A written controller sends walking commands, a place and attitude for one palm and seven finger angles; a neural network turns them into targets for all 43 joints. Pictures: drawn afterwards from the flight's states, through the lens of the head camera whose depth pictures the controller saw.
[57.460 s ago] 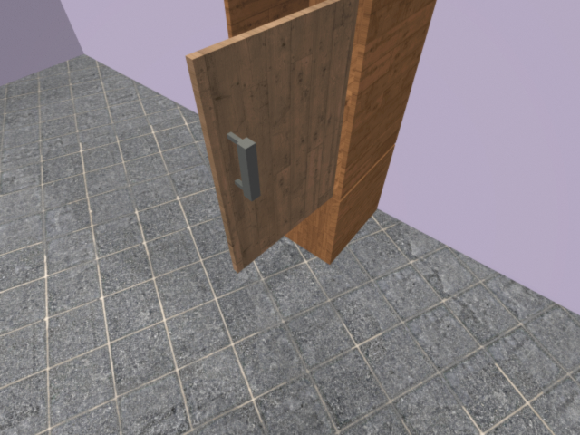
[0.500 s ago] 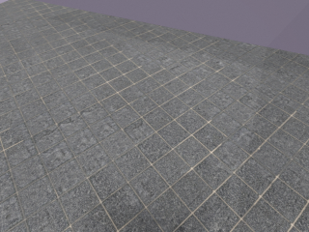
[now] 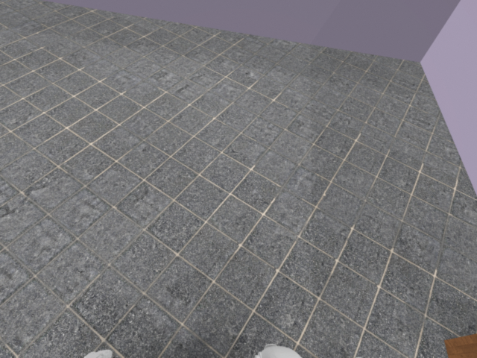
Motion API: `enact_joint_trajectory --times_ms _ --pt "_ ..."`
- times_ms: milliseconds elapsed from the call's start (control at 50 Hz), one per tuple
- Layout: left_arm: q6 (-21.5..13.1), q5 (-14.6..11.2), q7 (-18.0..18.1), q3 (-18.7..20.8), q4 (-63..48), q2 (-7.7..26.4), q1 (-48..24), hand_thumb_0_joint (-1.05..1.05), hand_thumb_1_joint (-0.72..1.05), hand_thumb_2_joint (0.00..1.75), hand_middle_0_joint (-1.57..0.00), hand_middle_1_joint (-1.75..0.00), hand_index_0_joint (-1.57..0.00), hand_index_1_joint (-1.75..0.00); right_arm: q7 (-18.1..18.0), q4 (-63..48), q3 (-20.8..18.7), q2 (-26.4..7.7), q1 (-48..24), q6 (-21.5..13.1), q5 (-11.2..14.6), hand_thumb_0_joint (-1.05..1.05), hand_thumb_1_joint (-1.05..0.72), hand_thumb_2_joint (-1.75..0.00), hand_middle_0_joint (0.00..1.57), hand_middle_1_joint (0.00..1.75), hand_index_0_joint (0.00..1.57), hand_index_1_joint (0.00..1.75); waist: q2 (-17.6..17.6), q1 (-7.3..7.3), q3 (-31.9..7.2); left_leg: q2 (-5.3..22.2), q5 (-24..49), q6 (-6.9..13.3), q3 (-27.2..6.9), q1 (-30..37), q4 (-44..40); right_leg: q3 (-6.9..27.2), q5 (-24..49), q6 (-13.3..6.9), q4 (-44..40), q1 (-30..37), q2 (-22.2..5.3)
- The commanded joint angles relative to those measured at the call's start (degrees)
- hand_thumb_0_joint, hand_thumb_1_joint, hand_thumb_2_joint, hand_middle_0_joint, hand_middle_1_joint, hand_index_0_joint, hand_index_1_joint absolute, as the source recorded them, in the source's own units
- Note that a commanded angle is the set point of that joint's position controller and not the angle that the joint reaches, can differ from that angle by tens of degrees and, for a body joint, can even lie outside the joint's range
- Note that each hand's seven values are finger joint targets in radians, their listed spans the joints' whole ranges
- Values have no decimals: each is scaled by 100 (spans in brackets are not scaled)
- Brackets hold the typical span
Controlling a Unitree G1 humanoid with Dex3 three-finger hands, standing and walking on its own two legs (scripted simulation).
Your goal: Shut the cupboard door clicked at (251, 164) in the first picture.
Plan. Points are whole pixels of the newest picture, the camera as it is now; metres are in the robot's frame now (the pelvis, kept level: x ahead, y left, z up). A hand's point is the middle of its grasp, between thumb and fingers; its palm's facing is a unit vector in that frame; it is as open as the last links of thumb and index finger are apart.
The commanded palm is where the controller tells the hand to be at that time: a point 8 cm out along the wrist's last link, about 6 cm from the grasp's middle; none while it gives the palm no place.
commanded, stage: turn to face it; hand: left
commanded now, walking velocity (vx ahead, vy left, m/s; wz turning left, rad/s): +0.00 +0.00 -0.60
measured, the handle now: out of the picture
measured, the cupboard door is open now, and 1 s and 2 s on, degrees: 17 17 17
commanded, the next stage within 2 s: none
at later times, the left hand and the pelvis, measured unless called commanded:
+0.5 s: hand (168, 337) +0.17 +0.13 -0.15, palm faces -0.27 -0.93 -0.26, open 7.4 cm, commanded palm none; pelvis +0.03 -0.04 +0.00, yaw -17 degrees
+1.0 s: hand (191, 284) +0.27 +0.11 -0.16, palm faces -0.54 -0.81 -0.23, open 7.4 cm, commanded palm none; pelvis +0.06 -0.02 +0.00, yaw -36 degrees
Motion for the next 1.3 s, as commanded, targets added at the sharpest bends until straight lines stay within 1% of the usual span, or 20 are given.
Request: enact_joint_trajectory --times_ms 0,140,220,260,300,400,520,600,620,660,680,720,780,960,1040,1080,1120,1140,1200,1280 --pt "-124 2 -103 102 -507 373 -87 0 90 90 -20 -30 -20 -30 -132 -375 -317 -1137 162 -101 -15 0 -90 -90 20 30 20 30 1497 -55 -471 1432 3686 712 -569 1006 -1011 -222 108 200 1062 -598 -387" --pt "-166 -14 -150 6 -708 161 -518 0 90 90 -20 -30 -20 -30 -57 -146 -475 -1310 607 -52 -11 0 -90 -90 20 30 20 30 1731 -344 -648 1544 3860 648 34 1390 -553 -804 280 82 -916 194 -330" --pt "-285 7 -110 83 -469 482 341 0 90 90 -20 -30 -20 -30 20 -229 -549 -1381 309 -29 75 0 -90 -90 20 30 20 30 1065 153 -923 1350 2996 127 472 535 766 -769 1998 -160 -2973 2033 -327" --pt "-375 6 54 274 -175 1531 1142 0 90 90 -20 -30 -20 -30 43 -680 -364 -750 -199 16 131 0 -90 -90 20 30 20 30 -1547 530 -1049 14 -2031 -438 488 -1916 3277 2026 6222 -1221 -3187 3273 -2513" --pt "-349 -22 170 228 -296 1219 751 0 90 90 -20 -30 -20 -30 -27 -621 -344 -805 -324 108 134 0 -90 -90 20 30 20 30 -1005 351 -642 297 -1498 -369 -489 -2334 3898 1693 4931 -1442 -3395 2725 -2276" --pt "-387 -9 177 92 -536 885 39 0 90 90 -20 -30 -20 -30 63 -349 -356 -786 -52 146 91 0 -90 -90 20 30 20 30 -484 -74 -743 183 -444 -517 -358 -1650 3246 947 4418 -1145 -3305 2042 -1557" --pt "-361 42 146 152 -451 998 296 0 90 90 -20 -30 -20 -30 59 -524 -341 -710 -341 89 135 0 -90 -90 20 30 20 30 -449 72 -679 -88 -538 -488 -265 -1310 1899 1516 4062 -1254 -3229 1982 -1537" --pt "-304 9 144 175 -486 1003 22 0 90 90 -20 -30 -20 -30 2 -436 -342 -738 85 3 175 0 -90 -90 20 30 20 30 -548 -179 -724 -248 135 -403 -250 -139 217 1709 3963 -956 -2781 1390 -1318" --pt "-280 -17 146 144 -500 848 -52 0 90 90 -20 -30 -20 -30 -5 -352 -363 -846 323 -39 177 0 -90 -90 20 30 20 30 -216 -309 -774 -76 728 -373 -363 620 -622 1530 3326 -685 -2452 886 -1028" --pt "-250 -90 86 34 -656 375 242 0 90 90 -20 -30 -20 -30 -56 -387 -485 -1746 697 -111 59 0 -90 -90 20 30 20 30 2343 -321 -1119 2340 2541 660 -2503 1560 -1370 31 -932 -6 -166 -423 114" --pt "-233 -35 77 66 -655 558 122 0 90 90 -20 -30 -20 -30 -70 -438 -449 -1712 678 -63 9 0 -90 -90 20 30 20 30 1642 -374 -974 2494 2540 1035 -2428 987 -1300 202 -1014 -30 822 -243 -140" --pt "-184 36 -8 150 -538 575 208 0 90 90 -20 -30 -20 -30 -100 -619 -344 -1342 36 -105 -8 0 -90 -90 20 30 20 30 1625 -64 -588 2000 2411 900 -1695 556 -1349 72 -400 90 1476 -502 -362" --pt "-126 7 -98 108 -515 419 117 0 90 90 -20 -30 -20 -30 -113 -570 -321 -1183 103 -94 -11 0 -90 -90 20 30 20 30 1472 -80 -537 1520 3258 725 -597 898 -1044 -183 27 202 1252 -499 -447" --pt "-150 -1 -150 13 -656 205 -314 0 90 90 -20 -30 -20 -30 -17 -261 -485 -1363 506 -46 -7 0 -90 -90 20 30 20 30 1716 -303 -661 1707 3238 687 125 1103 -685 -815 231 84 -836 319 -391" --pt "-231 3 -115 74 -469 443 386 0 90 90 -20 -30 -20 -30 37 -279 -521 -1423 191 -10 45 0 -90 -90 20 30 20 30 1192 165 -743 1525 2116 184 530 229 358 -819 1666 -159 -2710 1848 -370" --pt "-349 38 41 254 -267 1520 1022 0 90 90 -20 -30 -20 -30 87 -685 -357 -741 -174 38 104 0 -90 -90 20 30 20 30 -1700 500 -707 112 -2010 -428 665 -1921 2896 2162 4671 -1047 -3555 2725 -2434" --pt "-318 -27 162 219 -335 1314 736 0 90 90 -20 -30 -20 -30 36 -650 -368 -907 -231 165 117 0 -90 -90 20 30 20 30 -894 333 -493 316 -1457 -334 -383 -2141 3776 1889 3677 -1389 -3727 2163 -2360" --pt "-327 -5 194 204 -437 1191 349 0 90 90 -20 -30 -20 -30 19 -553 -368 -868 -160 139 108 0 -90 -90 20 30 20 30 -1226 179 -484 362 -1197 -379 -429 -2336 3797 1857 3358 -1337 -3701 2222 -2148" --pt "-395 -39 179 61 -527 827 55 0 90 90 -20 -30 -20 -30 70 -360 -368 -893 -8 124 80 0 -90 -90 20 30 20 30 -713 -48 -667 288 -458 -506 -412 -1865 3458 1052 4253 -1126 -3410 2046 -1616" --pt "-408 -19 162 87 -455 915 241 0 90 90 -20 -30 -20 -30 73 -341 -351 -756 -37 151 91 0 -90 -90 20 30 20 30 -241 3 -834 83 -329 -552 -319 -1665 2846 1187 4011 -1190 -3405 2147 -1514"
